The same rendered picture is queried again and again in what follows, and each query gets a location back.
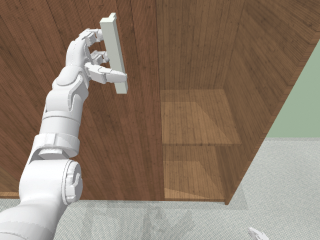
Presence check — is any wardrobe door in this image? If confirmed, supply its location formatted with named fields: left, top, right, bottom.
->
left=0, top=0, right=165, bottom=201
left=0, top=165, right=20, bottom=192

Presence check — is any robot left hand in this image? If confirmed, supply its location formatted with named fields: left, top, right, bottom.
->
left=65, top=28, right=127, bottom=84

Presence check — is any left robot forearm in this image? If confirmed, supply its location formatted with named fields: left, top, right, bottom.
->
left=19, top=65, right=90, bottom=201

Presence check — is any handle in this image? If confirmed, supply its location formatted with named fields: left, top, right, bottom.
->
left=99, top=12, right=128, bottom=94

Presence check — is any robot right hand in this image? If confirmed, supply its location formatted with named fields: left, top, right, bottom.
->
left=247, top=227, right=269, bottom=240

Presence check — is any robot left upper arm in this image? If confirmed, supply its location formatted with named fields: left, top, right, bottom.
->
left=0, top=159, right=83, bottom=240

